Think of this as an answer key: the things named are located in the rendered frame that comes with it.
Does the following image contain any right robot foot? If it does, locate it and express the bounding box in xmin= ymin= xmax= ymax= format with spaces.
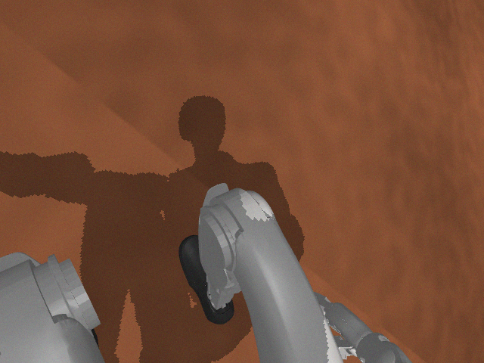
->
xmin=178 ymin=235 xmax=234 ymax=324

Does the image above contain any right robot hand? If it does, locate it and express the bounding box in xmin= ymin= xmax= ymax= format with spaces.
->
xmin=314 ymin=292 xmax=373 ymax=359

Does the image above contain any right robot arm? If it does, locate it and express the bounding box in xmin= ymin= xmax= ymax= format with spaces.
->
xmin=356 ymin=333 xmax=412 ymax=363

